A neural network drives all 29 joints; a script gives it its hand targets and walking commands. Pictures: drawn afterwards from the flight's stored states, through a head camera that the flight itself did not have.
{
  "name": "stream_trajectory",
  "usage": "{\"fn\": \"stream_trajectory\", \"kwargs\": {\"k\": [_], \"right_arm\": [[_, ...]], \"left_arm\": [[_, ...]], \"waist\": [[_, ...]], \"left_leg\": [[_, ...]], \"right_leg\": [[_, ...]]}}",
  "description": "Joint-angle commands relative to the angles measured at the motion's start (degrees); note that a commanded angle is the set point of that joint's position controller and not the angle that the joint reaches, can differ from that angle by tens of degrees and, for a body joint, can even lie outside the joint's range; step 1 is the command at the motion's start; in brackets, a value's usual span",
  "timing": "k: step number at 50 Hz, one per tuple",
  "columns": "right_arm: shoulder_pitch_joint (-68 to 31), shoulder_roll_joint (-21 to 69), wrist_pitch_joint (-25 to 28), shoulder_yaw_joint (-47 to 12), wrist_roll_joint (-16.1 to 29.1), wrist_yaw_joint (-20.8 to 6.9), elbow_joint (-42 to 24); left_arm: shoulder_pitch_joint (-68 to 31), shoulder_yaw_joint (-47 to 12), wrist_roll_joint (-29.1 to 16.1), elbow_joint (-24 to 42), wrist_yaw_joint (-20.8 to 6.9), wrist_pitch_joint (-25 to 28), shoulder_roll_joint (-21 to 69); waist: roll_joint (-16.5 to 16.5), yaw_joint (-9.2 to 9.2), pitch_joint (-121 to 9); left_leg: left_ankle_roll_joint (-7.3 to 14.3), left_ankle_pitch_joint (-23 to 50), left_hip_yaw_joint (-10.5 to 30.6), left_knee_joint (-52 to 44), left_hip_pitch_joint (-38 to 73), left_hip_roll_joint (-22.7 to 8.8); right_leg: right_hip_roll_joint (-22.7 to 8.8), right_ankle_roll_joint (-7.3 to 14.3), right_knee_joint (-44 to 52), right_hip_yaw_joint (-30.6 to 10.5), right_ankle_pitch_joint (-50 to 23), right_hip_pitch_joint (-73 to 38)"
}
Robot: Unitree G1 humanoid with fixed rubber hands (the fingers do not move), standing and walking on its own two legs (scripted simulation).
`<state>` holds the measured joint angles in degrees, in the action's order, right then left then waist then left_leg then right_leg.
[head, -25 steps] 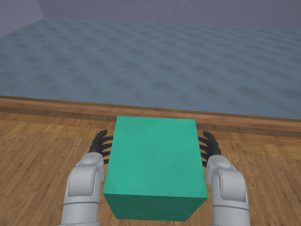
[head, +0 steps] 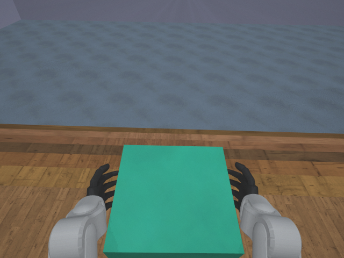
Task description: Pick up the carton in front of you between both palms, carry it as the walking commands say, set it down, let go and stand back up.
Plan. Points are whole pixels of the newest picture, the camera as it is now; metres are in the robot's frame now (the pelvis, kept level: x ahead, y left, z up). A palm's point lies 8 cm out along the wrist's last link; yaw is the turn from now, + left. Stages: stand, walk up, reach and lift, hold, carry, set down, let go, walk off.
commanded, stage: carry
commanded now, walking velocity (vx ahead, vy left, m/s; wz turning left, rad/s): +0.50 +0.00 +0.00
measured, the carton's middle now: (171, 215) +0.24 -0.01 +0.02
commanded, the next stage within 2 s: none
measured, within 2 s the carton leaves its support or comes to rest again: neither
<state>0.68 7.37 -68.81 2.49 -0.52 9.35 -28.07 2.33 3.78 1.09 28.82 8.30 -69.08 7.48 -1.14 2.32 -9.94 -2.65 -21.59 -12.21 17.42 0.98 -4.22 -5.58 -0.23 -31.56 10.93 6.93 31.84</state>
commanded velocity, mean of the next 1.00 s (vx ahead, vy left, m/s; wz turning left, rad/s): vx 0.50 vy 0.00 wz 0.00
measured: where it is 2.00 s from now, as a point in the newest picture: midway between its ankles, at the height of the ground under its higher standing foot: (157, 164)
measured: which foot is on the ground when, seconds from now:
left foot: down 0.00-0.04, up 0.06-0.52, down 0.54-0.98, up 1.00-1.00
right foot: up 0.00-0.02, down 0.04-0.54, up 0.56-0.96, down 0.98-1.00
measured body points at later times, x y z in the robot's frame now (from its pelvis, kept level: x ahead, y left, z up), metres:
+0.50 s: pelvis +0.31 -0.01 -0.01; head +0.29 -0.01 +0.44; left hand +0.59 +0.15 +0.10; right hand +0.60 -0.16 +0.10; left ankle +0.46 +0.09 -0.71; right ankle +0.16 -0.10 -0.73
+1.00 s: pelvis +0.62 +0.00 -0.02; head +0.65 -0.01 +0.43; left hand +0.96 +0.17 +0.08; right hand +0.97 -0.14 +0.08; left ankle +0.49 +0.08 -0.70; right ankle +0.69 -0.07 -0.73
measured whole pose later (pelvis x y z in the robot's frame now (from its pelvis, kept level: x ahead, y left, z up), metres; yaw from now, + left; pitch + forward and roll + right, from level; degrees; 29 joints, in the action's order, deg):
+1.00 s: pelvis +0.62 +0.00 -0.02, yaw +1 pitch +4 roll +0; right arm -25.9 6.2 -58.2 14.2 -1.1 8.5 -7.0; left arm -26.2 13.2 2.8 6.4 8.6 -59.0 7.4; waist -0.9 -2.5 -0.9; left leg 2.9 -26.6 -7.6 51.8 -16.7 -1.1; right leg 1.0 5.8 -41.0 7.1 8.8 30.6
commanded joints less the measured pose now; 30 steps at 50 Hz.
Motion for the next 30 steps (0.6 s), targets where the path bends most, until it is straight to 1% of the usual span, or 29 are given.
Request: {"fn": "stream_trajectory", "kwargs": {"k": [1,2,3,4,5,6,7,8,9,10,12,14,16,18,20,21,22,24,25,26,27,28,29,30], "right_arm": [[-20.5,38.3,0.2,-33.2,13.6,-4.2,-5.2],[-19.5,37.6,0.1,-33.1,13.5,-4.2,-5.0],[-19.6,36.9,-0.2,-33.5,13.2,-4.4,-6.5],[-19.7,37.3,-0.5,-34.3,13.4,-4.7,-7.2],[-19.6,39.1,-0.3,-35.1,13.7,-5.3,-7.0],[-20.4,41.7,0.0,-35.6,13.8,-6.1,-7.3],[-21.0,44.5,0.6,-36.0,13.7,-7.0,-6.8],[-21.5,46.4,1.3,-36.1,13.5,-7.7,-6.2],[-21.6,47.6,2.0,-36.3,12.9,-8.2,-5.7],[-21.2,48.1,2.6,-36.3,12.1,-8.5,-5.2],[-20.6,47.5,3.5,-36.0,10.6,-8.3,-4.0],[-20.5,45.0,3.8,-35.1,9.3,-7.5,-3.0],[-22.2,41.7,3.8,-34.0,9.0,-6.4,-2.0],[-25.5,38.2,3.7,-32.5,8.9,-5.1,-0.8],[-29.4,34.5,3.5,-30.3,8.6,-3.5,1.5],[-31.1,32.6,3.5,-29.0,8.2,-2.7,3.1],[-32.6,31.1,3.6,-27.6,7.9,-2.0,4.8],[-35.5,28.9,4.0,-24.7,7.1,-0.6,8.3],[-37.0,28.6,4.3,-23.5,6.8,-0.1,10.2],[-38.0,28.6,4.7,-22.3,6.8,0.2,12.5],[-38.3,28.6,5.1,-21.2,6.7,0.5,14.6],[-39.4,28.3,5.4,-20.4,6.5,0.7,15.8],[-42.8,29.2,5.9,-20.6,7.3,0.8,16.8],[-44.3,31.9,6.4,-21.4,8.5,0.5,17.1]], "left_arm": [[-20.3,-31.5,-11.2,4.4,-2.4,0.9,36.8],[-20.0,-31.7,-11.2,4.6,-2.6,0.8,36.8],[-18.6,-31.3,-11.0,4.6,-2.8,0.7,35.9],[-19.2,-32.1,-11.9,4.5,-3.2,0.9,36.6],[-19.4,-33.1,-13.0,5.5,-3.9,1.0,38.7],[-20.5,-34.6,-13.7,6.2,-4.8,1.5,41.5],[-22.5,-35.9,-14.2,7.2,-5.7,2.1,44.2],[-24.8,-37.1,-14.7,7.9,-6.6,2.7,45.9],[-26.3,-38.2,-15.0,8.2,-7.3,3.2,46.9],[-26.8,-39.0,-15.4,8.3,-8.0,3.6,47.1],[-26.9,-39.5,-15.7,7.6,-8.7,4.1,45.7],[-27.2,-38.9,-15.6,6.2,-8.7,4.2,42.6],[-28.4,-37.6,-15.2,4.5,-7.8,4.3,39.0],[-30.9,-35.6,-14.6,2.8,-6.4,4.2,35.4],[-34.1,-33.1,-13.4,-0.4,-4.5,4.2,32.1],[-35.7,-31.7,-12.8,-2.4,-3.5,4.2,30.7],[-37.4,-30.5,-12.1,-4.2,-2.5,4.3,29.5],[-41.0,-28.6,-11.0,-7.9,-0.8,4.6,28.9],[-43.0,-27.9,-10.6,-9.5,-0.1,4.8,29.2],[-45.1,-27.5,-10.4,-10.9,0.4,5.0,29.6],[-46.8,-26.8,-10.2,-12.2,0.9,5.2,30.0],[-48.2,-26.0,-9.9,-13.1,1.3,5.5,30.9],[-49.7,-25.4,-10.1,-14.2,1.6,5.8,32.2],[-52.5,-25.2,-10.3,-14.8,1.8,6.3,33.7]], "waist": [[-6.3,-2.57,-1.8],[-3.3,-3.27,-5.5],[8.7,-4.49,-9.4],[19.7,-4.27,-11.0],[16.2,-3.74,-10.8],[12.0,-3.57,-10.2],[6.2,-3.35,-10.2],[3.5,-3.11,-9.7],[4.0,-2.97,-9.7],[5.3,-2.96,-9.2],[7.0,-3.00,-7.6],[7.4,-3.21,-5.4],[7.3,-4.19,-3.2],[7.7,-5.01,-1.1],[8.1,-5.95,1.0],[8.0,-6.18,1.8],[8.1,-6.01,2.3],[8.9,-5.37,2.1],[9.0,-4.11,0.5],[7.5,-1.61,-2.6],[2.3,1.06,-7.7],[-7.9,1.77,-12.8],[-19.9,1.72,-15.5],[-17.1,1.83,-16.2]], "left_leg": [[5.1,23.3,-0.8,7.3,-9.7,-7.5],[3.4,23.8,-2.2,18.7,-15.4,-5.6],[0.1,12.9,-1.8,35.8,-27.1,-1.3],[-0.7,-6.3,2.2,49.7,-40.9,4.6],[1.4,-6.6,9.2,56.5,-43.6,0.6],[3.1,-4.3,10.5,58.5,-43.9,-1.7],[3.9,-0.9,11.4,57.8,-43.2,-3.7],[4.1,2.8,12.3,54.3,-41.3,-5.0],[4.2,5.2,11.5,51.2,-38.9,-4.8],[4.1,6.6,10.3,48.3,-38.3,-4.1],[3.7,8.6,8.5,42.0,-38.7,-3.5],[3.5,11.7,6.9,35.1,-40.9,-3.0],[3.7,14.5,5.2,28.8,-41.4,-2.0],[4.0,16.7,3.7,24.6,-40.7,-1.1],[4.5,17.8,2.8,21.8,-40.5,-0.7],[5.0,18.0,2.7,20.7,-40.2,-0.5],[5.7,18.1,2.6,20.0,-39.4,-0.1],[7.2,16.4,1.7,18.6,-35.5,1.1],[8.0,14.7,0.2,18.1,-30.4,2.6],[8.2,13.8,-2.1,15.6,-21.4,5.3],[7.6,10.9,-1.0,14.4,-8.8,5.7],[9.5,3.4,20.6,9.3,0.8,-8.1],[15.8,4.6,45.8,0.7,12.2,-18.1],[17.0,7.6,45.8,-0.1,11.8,-18.0]], "right_leg": [[5.5,1.2,2.7,6.7,2.7,-19.1],[3.5,1.7,3.0,3.1,5.5,-30.3],[-10.8,6.1,11.2,-20.0,18.1,-39.6],[-20.1,12.7,19.3,-39.8,18.3,-46.7],[-20.9,13.0,19.7,-39.1,12.5,-44.0],[-18.6,12.3,18.4,-33.8,7.5,-39.9],[-17.6,11.0,17.9,-29.3,6.6,-36.6],[-16.1,9.3,19.1,-24.8,7.0,-32.6],[-14.8,8.0,19.8,-20.4,8.2,-29.8],[-13.6,7.5,20.3,-17.3,9.2,-28.7],[-12.4,7.8,21.2,-13.2,10.0,-27.5],[-11.7,8.7,21.4,-11.0,8.3,-28.4],[-10.4,9.0,20.2,-8.7,5.7,-28.8],[-9.7,9.2,19.7,-7.2,3.1,-28.8],[-9.4,9.5,19.2,-6.5,1.0,-29.3],[-9.4,9.5,18.4,-6.3,-0.6,-29.7],[-9.4,9.4,17.5,-5.9,-2.7,-30.1],[-9.1,8.6,13.7,-4.7,-7.9,-30.4],[-8.5,7.8,9.0,-3.1,-15.2,-29.9],[-6.5,6.0,0.1,0.0,-21.9,-28.2],[-3.4,3.9,-13.4,2.2,-19.7,-23.4],[0.4,1.3,-30.7,1.7,-4.3,-12.7],[9.4,0.0,-43.2,-4.9,21.6,5.9],[6.7,2.0,-50.2,-11.3,21.2,9.4]]}}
